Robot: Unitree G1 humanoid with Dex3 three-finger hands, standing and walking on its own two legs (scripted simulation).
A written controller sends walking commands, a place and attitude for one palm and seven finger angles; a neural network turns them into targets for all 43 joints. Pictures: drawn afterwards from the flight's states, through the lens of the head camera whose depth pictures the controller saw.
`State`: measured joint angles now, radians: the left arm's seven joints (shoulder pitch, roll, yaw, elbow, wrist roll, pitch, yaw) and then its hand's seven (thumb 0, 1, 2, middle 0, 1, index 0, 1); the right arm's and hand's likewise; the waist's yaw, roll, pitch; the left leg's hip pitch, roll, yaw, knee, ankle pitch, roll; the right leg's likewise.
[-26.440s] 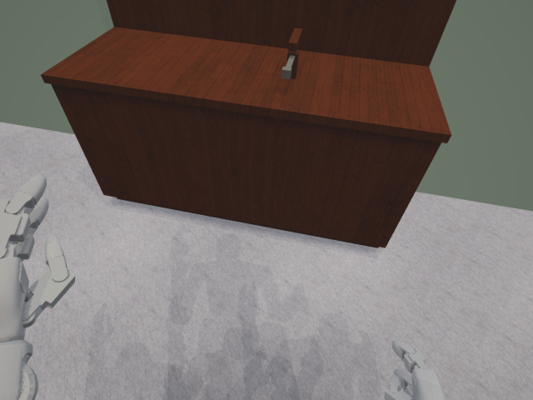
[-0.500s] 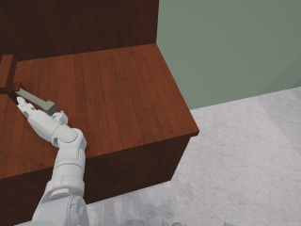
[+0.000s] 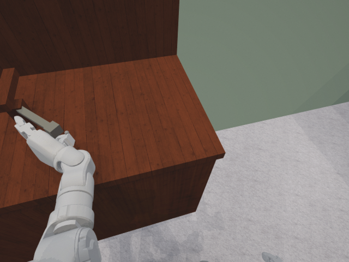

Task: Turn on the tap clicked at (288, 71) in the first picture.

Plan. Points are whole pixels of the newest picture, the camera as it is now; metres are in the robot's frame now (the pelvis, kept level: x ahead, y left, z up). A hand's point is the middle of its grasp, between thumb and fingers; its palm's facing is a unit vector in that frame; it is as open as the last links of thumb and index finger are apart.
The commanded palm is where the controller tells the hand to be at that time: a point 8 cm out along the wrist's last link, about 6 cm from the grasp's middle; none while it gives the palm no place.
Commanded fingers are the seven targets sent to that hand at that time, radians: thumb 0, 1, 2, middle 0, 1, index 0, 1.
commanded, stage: lift the hand up off the lever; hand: left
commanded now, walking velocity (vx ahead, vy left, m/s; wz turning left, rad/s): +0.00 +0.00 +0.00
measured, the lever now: (53, 129) +0.42 +0.30 +0.04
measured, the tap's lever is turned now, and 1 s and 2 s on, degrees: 43 40 40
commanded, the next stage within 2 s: draw the hand back beside the body in 0.58 s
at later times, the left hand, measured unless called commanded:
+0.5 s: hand (60, 118) +0.40 +0.25 +0.11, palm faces +0.83 -0.56 -0.02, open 9.0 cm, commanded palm +0.36 +0.27 +0.12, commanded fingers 0.00 0.90 0.90 -0.15 -0.15 -0.15 -0.15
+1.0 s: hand (55, 127) +0.36 +0.24 +0.13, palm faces +0.41 -0.88 -0.22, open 7.8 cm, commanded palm +0.31 +0.27 +0.14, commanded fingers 0.00 0.90 0.90 -0.17 -0.20 -0.17 -0.20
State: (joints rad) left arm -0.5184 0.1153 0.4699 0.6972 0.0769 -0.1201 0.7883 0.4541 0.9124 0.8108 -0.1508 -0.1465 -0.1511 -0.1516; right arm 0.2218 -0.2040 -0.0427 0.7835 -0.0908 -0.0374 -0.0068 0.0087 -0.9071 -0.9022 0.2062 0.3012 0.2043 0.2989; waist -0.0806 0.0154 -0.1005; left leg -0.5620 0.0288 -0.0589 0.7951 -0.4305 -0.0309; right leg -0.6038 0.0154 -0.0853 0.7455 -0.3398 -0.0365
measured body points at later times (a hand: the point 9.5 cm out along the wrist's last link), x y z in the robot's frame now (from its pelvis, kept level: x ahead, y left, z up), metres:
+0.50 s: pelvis +0.00 +0.01 +0.01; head +0.03 +0.01 +0.45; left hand +0.35 +0.27 +0.11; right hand +0.10 -0.24 -0.12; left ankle -0.03 +0.14 -0.71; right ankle +0.01 -0.10 -0.71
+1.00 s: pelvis +0.01 +0.00 +0.03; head +0.00 -0.01 +0.48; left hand +0.33 +0.28 +0.14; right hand +0.10 -0.27 -0.09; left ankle -0.03 +0.14 -0.71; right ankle +0.01 -0.10 -0.71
